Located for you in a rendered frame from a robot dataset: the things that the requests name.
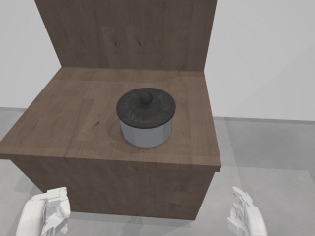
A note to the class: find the robot right hand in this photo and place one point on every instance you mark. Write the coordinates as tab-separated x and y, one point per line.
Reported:
250	221

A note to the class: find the table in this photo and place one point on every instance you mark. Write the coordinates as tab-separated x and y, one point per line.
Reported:
71	136

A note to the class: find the robot left hand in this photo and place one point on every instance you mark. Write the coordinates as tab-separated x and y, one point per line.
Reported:
51	208

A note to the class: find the knob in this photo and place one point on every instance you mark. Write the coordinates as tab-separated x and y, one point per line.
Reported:
145	97

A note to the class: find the lid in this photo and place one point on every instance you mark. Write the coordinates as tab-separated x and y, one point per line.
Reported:
145	116

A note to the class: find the pot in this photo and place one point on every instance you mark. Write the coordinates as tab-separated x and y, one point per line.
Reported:
147	138

